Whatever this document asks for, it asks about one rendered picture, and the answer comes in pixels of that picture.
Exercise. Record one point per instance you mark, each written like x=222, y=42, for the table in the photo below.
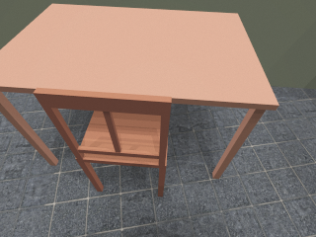
x=196, y=57

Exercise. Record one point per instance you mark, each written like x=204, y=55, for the chair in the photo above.
x=125, y=129

